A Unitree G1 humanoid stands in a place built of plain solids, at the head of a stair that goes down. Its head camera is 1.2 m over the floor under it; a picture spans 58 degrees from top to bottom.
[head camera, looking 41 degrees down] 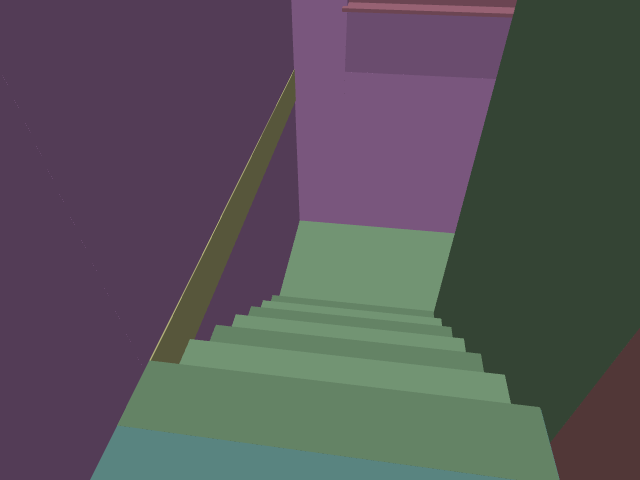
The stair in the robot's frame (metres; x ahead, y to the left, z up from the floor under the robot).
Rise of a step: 0.21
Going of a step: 0.24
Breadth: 1.25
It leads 8 degrees to the right of straight ahead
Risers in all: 7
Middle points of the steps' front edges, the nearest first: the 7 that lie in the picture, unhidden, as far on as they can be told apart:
0.72 -0.02 0.00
0.95 -0.06 -0.21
1.19 -0.09 -0.42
1.42 -0.12 -0.63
1.66 -0.15 -0.85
1.90 -0.18 -1.06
2.13 -0.21 -1.27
